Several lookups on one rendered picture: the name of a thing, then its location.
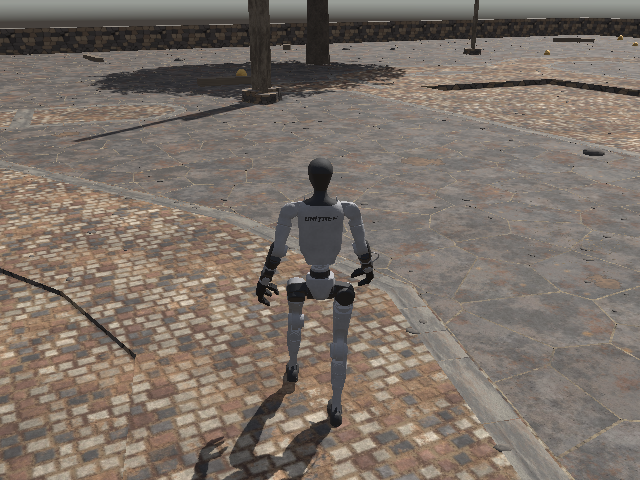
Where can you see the robot right upper arm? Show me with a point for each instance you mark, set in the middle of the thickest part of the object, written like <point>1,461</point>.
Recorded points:
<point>352,212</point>

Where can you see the left robot hand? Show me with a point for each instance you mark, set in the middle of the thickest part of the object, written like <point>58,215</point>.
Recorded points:
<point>261,290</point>

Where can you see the robot right foot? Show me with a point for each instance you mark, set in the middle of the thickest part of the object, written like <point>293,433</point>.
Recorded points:
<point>335,417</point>

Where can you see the humanoid robot torso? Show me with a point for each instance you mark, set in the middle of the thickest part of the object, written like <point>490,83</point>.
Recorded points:
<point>320,239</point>

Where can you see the right robot forearm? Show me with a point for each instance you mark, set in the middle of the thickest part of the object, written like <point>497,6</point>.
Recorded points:
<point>366,260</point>

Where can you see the robot left upper arm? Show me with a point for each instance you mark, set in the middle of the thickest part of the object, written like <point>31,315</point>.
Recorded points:
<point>288,212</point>

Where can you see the right robot hand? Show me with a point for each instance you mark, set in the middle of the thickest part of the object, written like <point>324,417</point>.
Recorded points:
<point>367,280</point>

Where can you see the left robot forearm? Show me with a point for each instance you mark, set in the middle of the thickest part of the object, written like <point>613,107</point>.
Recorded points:
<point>269,268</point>

